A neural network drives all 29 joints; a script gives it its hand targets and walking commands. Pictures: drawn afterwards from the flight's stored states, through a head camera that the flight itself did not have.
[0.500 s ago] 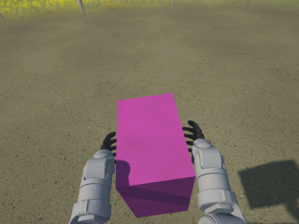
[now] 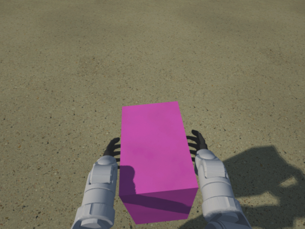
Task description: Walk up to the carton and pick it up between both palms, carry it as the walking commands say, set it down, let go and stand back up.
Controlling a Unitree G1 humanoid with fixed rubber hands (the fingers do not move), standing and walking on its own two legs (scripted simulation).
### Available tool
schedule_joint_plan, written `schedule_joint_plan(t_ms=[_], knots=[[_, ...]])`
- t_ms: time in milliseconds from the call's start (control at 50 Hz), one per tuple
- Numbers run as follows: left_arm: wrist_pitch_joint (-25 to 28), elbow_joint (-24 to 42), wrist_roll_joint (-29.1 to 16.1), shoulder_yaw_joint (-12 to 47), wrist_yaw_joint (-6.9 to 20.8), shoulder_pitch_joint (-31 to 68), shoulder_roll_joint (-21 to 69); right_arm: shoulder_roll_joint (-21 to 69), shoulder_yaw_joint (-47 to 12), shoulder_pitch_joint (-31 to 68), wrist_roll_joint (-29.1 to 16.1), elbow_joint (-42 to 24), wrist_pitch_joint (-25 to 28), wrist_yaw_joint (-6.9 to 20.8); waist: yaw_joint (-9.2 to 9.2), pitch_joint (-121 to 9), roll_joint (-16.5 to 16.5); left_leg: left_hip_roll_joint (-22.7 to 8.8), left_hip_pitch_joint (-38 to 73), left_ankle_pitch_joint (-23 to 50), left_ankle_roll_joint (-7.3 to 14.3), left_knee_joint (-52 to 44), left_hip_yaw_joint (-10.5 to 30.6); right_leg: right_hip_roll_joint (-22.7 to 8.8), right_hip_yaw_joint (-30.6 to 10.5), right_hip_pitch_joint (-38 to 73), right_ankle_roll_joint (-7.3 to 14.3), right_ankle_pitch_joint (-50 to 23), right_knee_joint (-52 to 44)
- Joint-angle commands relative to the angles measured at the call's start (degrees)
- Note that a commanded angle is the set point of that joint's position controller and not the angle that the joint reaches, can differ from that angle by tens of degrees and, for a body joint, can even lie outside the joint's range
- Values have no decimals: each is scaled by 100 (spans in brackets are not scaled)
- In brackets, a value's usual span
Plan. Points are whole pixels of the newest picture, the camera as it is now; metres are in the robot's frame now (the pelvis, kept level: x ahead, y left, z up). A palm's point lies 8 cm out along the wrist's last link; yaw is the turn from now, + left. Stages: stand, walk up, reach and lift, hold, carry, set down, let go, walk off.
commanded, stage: set down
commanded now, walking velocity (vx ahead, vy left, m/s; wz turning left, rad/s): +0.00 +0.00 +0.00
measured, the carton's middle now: (156, 165) +0.32 +0.00 -0.06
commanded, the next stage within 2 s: none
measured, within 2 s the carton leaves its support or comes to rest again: neither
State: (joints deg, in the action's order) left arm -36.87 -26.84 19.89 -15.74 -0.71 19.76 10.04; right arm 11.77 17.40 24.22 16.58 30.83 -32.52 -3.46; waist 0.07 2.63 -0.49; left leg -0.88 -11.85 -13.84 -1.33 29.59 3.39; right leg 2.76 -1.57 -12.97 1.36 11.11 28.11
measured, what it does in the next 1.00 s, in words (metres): lowers itself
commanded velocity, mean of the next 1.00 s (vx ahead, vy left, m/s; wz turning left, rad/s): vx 0.00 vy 0.00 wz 0.00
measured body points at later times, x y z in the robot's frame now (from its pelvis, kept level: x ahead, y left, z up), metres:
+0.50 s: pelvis -0.04 +0.04 -0.04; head +0.08 +0.03 +0.40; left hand +0.32 +0.14 -0.09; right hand +0.32 -0.12 -0.09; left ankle +0.03 +0.14 -0.74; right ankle +0.05 -0.10 -0.74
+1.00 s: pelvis -0.02 +0.00 -0.10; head +0.15 -0.01 +0.31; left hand +0.37 +0.12 -0.18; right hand +0.36 -0.14 -0.17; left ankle +0.03 +0.14 -0.74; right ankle +0.05 -0.10 -0.74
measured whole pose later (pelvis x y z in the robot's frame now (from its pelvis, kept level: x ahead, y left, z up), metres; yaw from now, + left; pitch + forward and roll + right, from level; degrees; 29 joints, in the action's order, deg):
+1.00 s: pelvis -0.02 +0.00 -0.10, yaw +1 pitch +28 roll +1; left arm -12.2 -38.0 14.0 -19.6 -2.7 33.8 7.0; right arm 13.7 26.5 33.2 17.7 30.8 -11.8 -3.6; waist 2.5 -5.6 1.6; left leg 2.4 -68.5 -23.3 -1.7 64.0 3.3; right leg 2.4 -2.7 -70.5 0.4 21.5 64.3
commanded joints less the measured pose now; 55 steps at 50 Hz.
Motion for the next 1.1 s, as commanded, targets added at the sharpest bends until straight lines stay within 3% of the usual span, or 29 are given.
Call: schedule_joint_plan(t_ms=[0, 20, 40, 60, 80, 140, 200, 240, 260, 360, 380, 420, 440, 460, 500, 520, 580, 640, 660, 700, 820, 840, 860, 920, 940, 980, 1000, 1020, 1080], knots=[[853, 528, -1363, 2568, 1193, 3517, 5724, 6224, -2619, 1982, -960, 507, 236, 1277, -65, -2212, -53, 570, -645, 749, 323, -305, 121, 84, -588, 1369, -152, -1428, -56], [901, 476, -1382, 2648, 1205, 3551, 5777, 6117, -2562, 1947, -827, 409, 326, 1249, 123, -2230, -68, 602, -635, 741, 305, -273, 148, 110, -559, 1262, -129, -1518, -24], [986, 530, -1380, 2649, 1189, 3741, 5834, 6082, -2478, 1961, -771, 499, 398, 1252, 128, -2198, 8, 598, -671, 639, 286, -262, 152, 154, -515, 1069, -101, -1351, 50], [1057, 460, -1412, 2747, 1189, 3834, 5862, 5968, -2360, 1884, -692, 563, 504, 1221, 364, -2241, 22, 589, -678, 633, 278, -214, 220, 151, -519, 942, -69, -1375, 90], [1140, 434, -1432, 2734, 1180, 3921, 5890, 5876, -2233, 1887, -615, 641, 571, 1228, 442, -2129, 33, 588, -753, 652, 239, -199, 250, 200, -452, 801, -46, -1358, 178], [1429, 166, -1297, 2652, 1105, 4132, 5865, 5626, -1919, 1941, -377, 930, 856, 1260, 635, -2185, 113, 565, -942, 465, 192, -115, 322, 255, -379, 410, 30, -1154, 380], [1699, -227, -1123, 2484, 969, 4290, 5919, 5361, -1666, 2345, -251, 1049, 1116, 1316, 691, -2138, 226, 562, -1280, 153, 149, -43, 434, 313, -224, -19, 89, -770, 649], [1889, -364, -980, 2350, 821, 4197, 5838, 5211, -1665, 2587, -261, 1079, 1290, 1405, 480, -2258, 352, 564, -1323, 307, 108, 74, 439, 338, -190, -295, 125, -762, 830], [1991, -247, -986, 2428, 758, 4281, 5895, 5201, -1713, 2577, -240, 1105, 1360, 1447, 514, -2389, 344, 546, -1223, 448, 94, 113, 459, 393, -147, -447, 130, -776, 914], [2352, -445, -738, 2305, 447, 4146, 5856, 4799, -1771, 3024, -194, 1063, 1717, 1625, 233, -2623, 678, 533, -1386, 495, 12, 338, 467, 467, -124, -1140, 205, -412, 1239], [2418, -561, -723, 2284, 423, 4208, 5891, 4693, -1853, 3296, -266, 935, 1811, 1637, 203, -2663, 615, 544, -1490, 464, 34, 420, 474, 468, -135, -1249, 190, -377, 1302], [2532, -551, -750, 2369, 388, 4409, 5866, 4736, -2042, 3726, -322, 720, 1952, 1636, 181, -2962, 435, 571, -1546, 199, 49, 666, 472, 454, -155, -1538, 180, -188, 1487], [2596, -508, -812, 2445, 397, 4578, 5841, 4785, -2026, 3627, -267, 805, 1994, 1625, 330, -3095, 317, 582, -1639, 180, 62, 752, 441, 451, -175, -1588, 174, -231, 1513], [2634, -583, -828, 2413, 415, 4592, 5894, 4850, -2062, 3725, -257, 828, 2004, 1594, 334, -3169, 231, 631, -1738, 1, 72, 859, 397, 426, -194, -1619, 160, -142, 1586], [2696, -471, -878, 2546, 441, 4927, 5833, 4968, -2101, 3715, -214, 865, 2025, 1570, 483, -3499, 193, 658, -1793, -269, 88, 988, 334, 426, -191, -1785, 127, -3, 1678], [2705, -377, -861, 2563, 457, 4976, 5802, 5010, -2217, 3861, -245, 795, 2049, 1557, 373, -3667, 252, 692, -1845, -293, 82, 1140, 332, 380, -235, -1904, 125, 104, 1765], [2688, -450, -863, 2565, 529, 5230, 5680, 5181, -2223, 3919, -228, 845, 1989, 1511, 460, -3835, 212, 754, -2162, -620, 128, 1351, 258, 399, -172, -2210, 71, 399, 1952], [2701, -320, -948, 2667, 636, 5383, 5534, 5431, -2216, 3604, -152, 1066, 1880, 1441, 540, -4237, 181, 822, -2606, -507, 114, 1617, 123, 409, -216, -2084, 11, 157, 2133], [2661, -504, -910, 2629, 674, 5253, 5563, 5482, -2325, 3799, -243, 848, 1895, 1428, 415, -4340, 228, 835, -2703, -401, 134, 1706, 111, 409, -219, -2189, -39, 110, 2210], [2720, -472, -999, 2657, 732, 5319, 5462, 5612, -2397, 3674, -256, 943, 1874, 1393, 446, -4580, 45, 861, -2992, -304, 154, 1934, 83, 440, -249, -2186, -93, -50, 2340], [2769, -758, -945, 2348, 822, 5170, 5238, 5629, -2365, 3581, -276, 987, 1891, 1249, 249, -4541, 88, 940, -4038, -187, 200, 2357, 21, 451, -340, -2475, -186, -341, 2713], [2819, -659, -1039, 2445, 843, 5309, 5221, 5686, -2360, 3504, -254, 1012, 1907, 1206, 382, -4711, -29, 965, -4170, -130, 206, 2496, 17, 473, -341, -2480, -197, -461, 2786], [2859, -699, -971, 2368, 824, 5172, 5124, 5736, -2461, 3531, -311, 952, 1936, 1178, 207, -4740, 48, 992, -4296, -61, 215, 2573, -37, 480, -397, -2451, -217, -608, 2859], [2959, -669, -1053, 2415, 831, 5102, 5021, 5706, -2532, 3403, -341, 926, 2014, 1080, 258, -5058, 15, 1051, -4630, 203, 187, 2891, -67, 496, -422, -2461, -260, -1038, 3121], [2966, -747, -1024, 2344, 818, 4874, 5054, 5714, -2606, 3368, -394, 890, 2052, 1021, 132, -5093, -15, 1070, -4727, 352, 184, 2949, -71, 486, -462, -2382, -281, -1225, 3137], [3005, -800, -1067, 2381, 811, 4867, 4942, 5603, -2580, 3256, -404, 964, 2109, 961, 181, -5022, -38, 1095, -4977, 246, 162, 3095, -93, 508, -450, -2619, -287, -1153, 3266], [3027, -872, -1041, 2324, 796, 4789, 4992, 5567, -2701, 3423, -479, 849, 2149, 940, 57, -5164, 16, 1135, -4985, 314, 158, 3167, -130, 526, -480, -2572, -292, -1224, 3325], [3047, -742, -1111, 2377, 798, 4916, 4885, 5498, -2610, 3191, -414, 1024, 2125, 906, 184, -5042, 24, 1124, -5147, 298, 130, 3193, -113, 521, -436, -2652, -300, -1233, 3378], [3093, -666, -1164, 2397, 788, 5055, 4756, 5478, -2642, 3184, -486, 1125, 2194, 797, 134, -5106, 50, 1153, -5612, 161, 73, 3445, -186, 515, -512, -2612, -293, -1244, 3532]])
